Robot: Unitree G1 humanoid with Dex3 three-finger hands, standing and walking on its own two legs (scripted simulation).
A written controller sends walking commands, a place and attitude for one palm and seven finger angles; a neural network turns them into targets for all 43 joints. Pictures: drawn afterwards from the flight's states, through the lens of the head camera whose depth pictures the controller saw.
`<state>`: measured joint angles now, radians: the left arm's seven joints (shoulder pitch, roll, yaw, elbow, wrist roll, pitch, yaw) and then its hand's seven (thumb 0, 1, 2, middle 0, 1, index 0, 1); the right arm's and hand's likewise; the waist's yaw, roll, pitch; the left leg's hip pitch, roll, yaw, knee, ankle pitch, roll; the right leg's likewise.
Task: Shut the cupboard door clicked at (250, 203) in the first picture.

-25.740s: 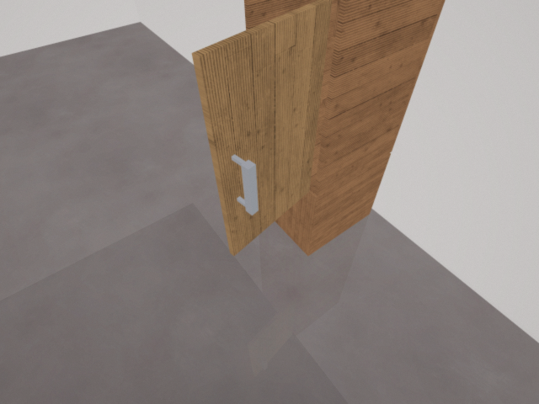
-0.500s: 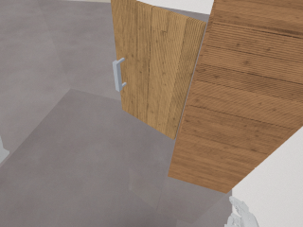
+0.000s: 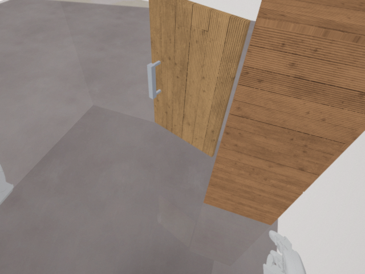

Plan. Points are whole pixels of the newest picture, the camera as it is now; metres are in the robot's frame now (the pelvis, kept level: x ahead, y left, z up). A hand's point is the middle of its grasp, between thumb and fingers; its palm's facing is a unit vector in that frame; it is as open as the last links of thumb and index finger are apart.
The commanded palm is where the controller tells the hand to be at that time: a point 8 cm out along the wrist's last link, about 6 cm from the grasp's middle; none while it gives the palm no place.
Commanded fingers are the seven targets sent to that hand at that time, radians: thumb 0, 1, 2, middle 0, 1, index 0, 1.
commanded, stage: stop stepping back and stand still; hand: left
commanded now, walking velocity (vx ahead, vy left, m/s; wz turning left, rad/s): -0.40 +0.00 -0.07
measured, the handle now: (155, 79) +0.82 +0.19 -0.05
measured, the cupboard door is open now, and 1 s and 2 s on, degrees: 71 71 71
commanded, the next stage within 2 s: let the arm hang, fingers relaxed in 0.96 s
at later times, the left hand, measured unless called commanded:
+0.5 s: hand out of the picture +0.07 +0.26 +0.17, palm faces +0.44 -0.80 -0.41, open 7.4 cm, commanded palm +0.01 +0.29 +0.19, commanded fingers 0.00 0.90 0.90 -0.20 -0.30 -0.20 -0.30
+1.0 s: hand out of the picture +0.04 +0.27 +0.17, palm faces +0.44 -0.79 -0.43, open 7.4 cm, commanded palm -0.02 +0.31 +0.19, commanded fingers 0.00 0.90 0.90 -0.20 -0.30 -0.20 -0.30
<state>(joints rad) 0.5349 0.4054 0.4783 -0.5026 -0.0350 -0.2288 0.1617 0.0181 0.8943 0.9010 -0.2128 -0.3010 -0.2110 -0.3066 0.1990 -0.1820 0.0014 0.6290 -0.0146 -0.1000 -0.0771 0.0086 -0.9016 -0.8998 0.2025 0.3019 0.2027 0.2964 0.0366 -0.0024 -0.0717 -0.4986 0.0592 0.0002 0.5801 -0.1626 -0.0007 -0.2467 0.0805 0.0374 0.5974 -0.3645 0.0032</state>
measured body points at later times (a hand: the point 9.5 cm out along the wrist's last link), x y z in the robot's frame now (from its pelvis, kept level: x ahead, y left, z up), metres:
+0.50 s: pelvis -0.13 +0.00 +0.01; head -0.14 +0.02 +0.46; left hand +0.04 +0.30 +0.19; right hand +0.00 -0.25 -0.06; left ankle -0.02 +0.10 -0.72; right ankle -0.20 -0.10 -0.73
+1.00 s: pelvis -0.16 +0.01 +0.01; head -0.17 +0.02 +0.46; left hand +0.01 +0.31 +0.19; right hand -0.02 -0.22 -0.08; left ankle -0.13 +0.11 -0.73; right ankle -0.20 -0.10 -0.73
